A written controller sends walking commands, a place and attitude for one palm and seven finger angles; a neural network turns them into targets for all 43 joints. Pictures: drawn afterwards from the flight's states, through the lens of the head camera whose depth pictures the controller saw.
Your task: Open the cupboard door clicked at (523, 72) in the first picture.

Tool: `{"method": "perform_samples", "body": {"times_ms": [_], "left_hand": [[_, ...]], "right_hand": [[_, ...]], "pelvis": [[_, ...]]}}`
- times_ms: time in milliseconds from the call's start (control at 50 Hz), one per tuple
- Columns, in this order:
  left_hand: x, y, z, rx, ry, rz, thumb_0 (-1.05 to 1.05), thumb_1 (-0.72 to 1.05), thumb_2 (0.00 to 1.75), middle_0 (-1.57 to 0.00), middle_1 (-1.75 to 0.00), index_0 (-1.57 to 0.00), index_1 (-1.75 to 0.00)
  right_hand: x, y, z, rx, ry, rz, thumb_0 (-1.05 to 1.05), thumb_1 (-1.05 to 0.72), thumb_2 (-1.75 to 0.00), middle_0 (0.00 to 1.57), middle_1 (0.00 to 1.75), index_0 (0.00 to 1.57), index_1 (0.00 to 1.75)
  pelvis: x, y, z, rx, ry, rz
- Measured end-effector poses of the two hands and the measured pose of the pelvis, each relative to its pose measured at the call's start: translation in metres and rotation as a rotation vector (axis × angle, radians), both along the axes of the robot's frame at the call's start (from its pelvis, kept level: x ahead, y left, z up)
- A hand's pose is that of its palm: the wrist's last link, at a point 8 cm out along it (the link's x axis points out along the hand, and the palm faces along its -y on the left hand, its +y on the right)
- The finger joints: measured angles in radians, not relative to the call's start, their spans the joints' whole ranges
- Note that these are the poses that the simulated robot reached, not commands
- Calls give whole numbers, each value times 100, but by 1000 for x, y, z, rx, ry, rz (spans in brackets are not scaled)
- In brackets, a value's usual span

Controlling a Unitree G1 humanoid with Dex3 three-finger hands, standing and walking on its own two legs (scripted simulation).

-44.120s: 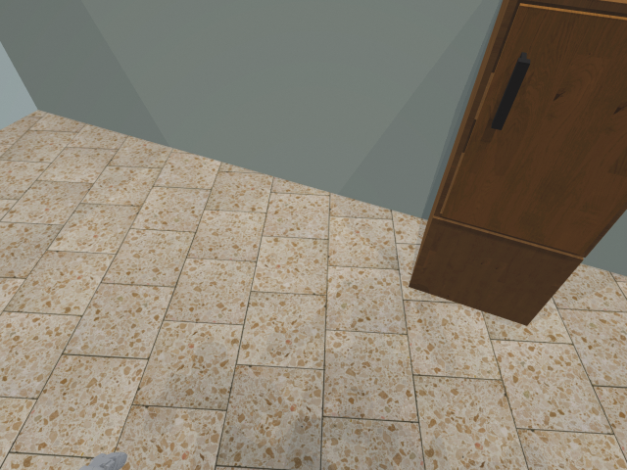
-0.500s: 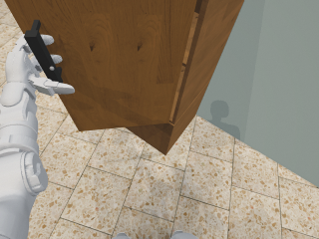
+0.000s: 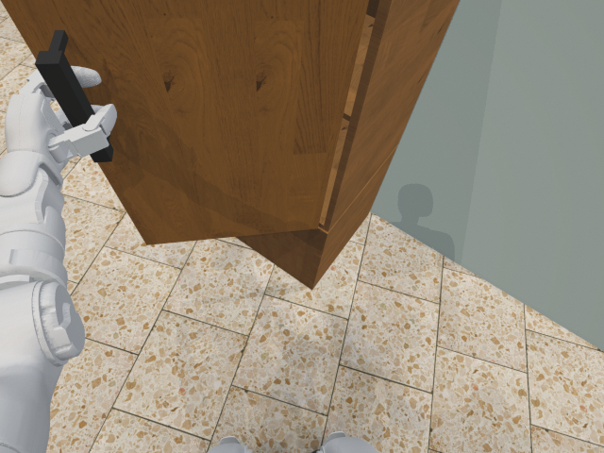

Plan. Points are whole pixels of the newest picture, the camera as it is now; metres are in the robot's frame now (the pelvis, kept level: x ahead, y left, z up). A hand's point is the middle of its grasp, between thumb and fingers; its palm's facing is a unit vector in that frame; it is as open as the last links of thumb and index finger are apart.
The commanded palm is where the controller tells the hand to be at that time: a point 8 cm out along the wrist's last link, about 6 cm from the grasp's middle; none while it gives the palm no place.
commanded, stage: close the thumb around the handle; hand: left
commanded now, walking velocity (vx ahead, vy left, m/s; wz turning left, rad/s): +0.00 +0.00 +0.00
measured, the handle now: (83, 101) +0.55 +0.24 +0.12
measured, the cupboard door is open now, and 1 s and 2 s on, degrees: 44 68 85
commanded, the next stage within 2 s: pull the door open along its arc in 0.16 s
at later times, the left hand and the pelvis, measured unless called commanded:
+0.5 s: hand (99, 130) +0.50 +0.21 +0.12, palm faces +0.07 -1.00 +0.00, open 5.6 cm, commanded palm +0.45 +0.26 +0.12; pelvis +0.01 +0.00 +0.00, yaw -1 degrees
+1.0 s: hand (138, 221) +0.36 +0.15 +0.12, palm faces +0.33 -0.94 +0.09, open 6.1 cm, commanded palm +0.32 +0.20 +0.12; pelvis +0.00 -0.01 +0.01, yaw +2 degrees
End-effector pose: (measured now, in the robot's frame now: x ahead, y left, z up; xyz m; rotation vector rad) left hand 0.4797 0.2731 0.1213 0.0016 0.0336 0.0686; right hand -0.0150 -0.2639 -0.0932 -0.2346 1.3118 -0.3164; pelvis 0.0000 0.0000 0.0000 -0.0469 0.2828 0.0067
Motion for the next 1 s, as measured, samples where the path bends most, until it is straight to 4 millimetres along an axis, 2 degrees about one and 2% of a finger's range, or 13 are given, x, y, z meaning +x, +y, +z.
{"method": "perform_samples", "body": {"times_ms": [120,400,560,700,820,900,1000], "left_hand": [[3,-5,0,-7,-24,-11,2,73,83,-39,-134,-39,-133],[2,-6,1,-5,-12,4,2,74,84,-37,-135,-39,-135],[-16,-10,0,-3,-34,-3,1,74,80,-37,-135,-37,-135],[-54,-19,-1,-9,-56,-32,1,71,75,-37,-135,-37,-135],[-111,-41,-2,-25,-78,-35,2,69,71,-37,-135,-36,-135],[-140,-61,-2,-58,-79,70,2,67,72,-36,-135,-37,-133],[-155,-79,-2,-82,-56,270,1,66,76,-34,-135,-39,-132]], "right_hand": [[1,1,-1,6,4,-2,0,-91,-90,20,30,20,30],[6,0,-2,18,-7,-7,0,-91,-90,20,30,20,30],[22,0,-1,37,-54,-16,0,-91,-90,20,30,20,30],[64,3,5,65,-193,3,1,-91,-90,20,30,20,30],[119,11,15,104,-380,67,1,-91,-90,20,30,20,30],[157,20,23,129,-482,150,1,-91,-90,20,30,20,30],[187,32,29,141,-537,264,1,-91,-90,20,30,20,30]], "pelvis": [[1,-2,0,1,2,-3],[4,-4,1,4,2,-8],[13,-3,5,10,-19,-24],[20,-2,11,17,-65,-35],[22,-2,15,24,-116,-38],[15,-4,15,29,-149,-16],[0,-11,14,38,-177,21]]}}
